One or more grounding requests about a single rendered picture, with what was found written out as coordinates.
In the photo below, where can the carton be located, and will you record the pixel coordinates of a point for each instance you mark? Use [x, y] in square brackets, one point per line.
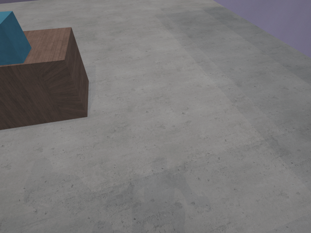
[14, 46]

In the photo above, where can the pedestal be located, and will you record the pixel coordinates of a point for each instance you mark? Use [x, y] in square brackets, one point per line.
[51, 85]

